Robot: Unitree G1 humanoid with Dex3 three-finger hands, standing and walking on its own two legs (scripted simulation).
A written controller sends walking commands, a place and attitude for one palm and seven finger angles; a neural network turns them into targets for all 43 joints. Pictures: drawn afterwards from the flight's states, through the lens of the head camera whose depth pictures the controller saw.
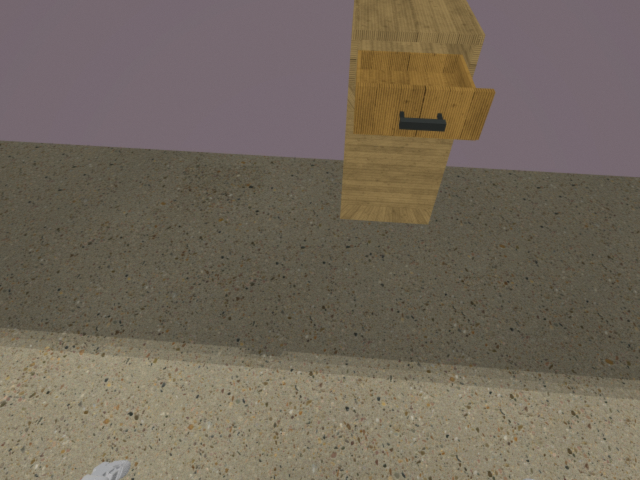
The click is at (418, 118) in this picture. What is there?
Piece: drawer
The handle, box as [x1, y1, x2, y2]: [399, 111, 445, 131]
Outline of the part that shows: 400,111 399,128 443,131 444,130 445,120 442,118 441,113 437,114 436,119 405,118 403,116 403,111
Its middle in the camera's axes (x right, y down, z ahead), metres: +0.27 -0.31 +1.02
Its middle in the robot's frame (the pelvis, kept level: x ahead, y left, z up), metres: +0.98 -0.21 -0.06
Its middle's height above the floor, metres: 0.71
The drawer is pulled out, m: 0.30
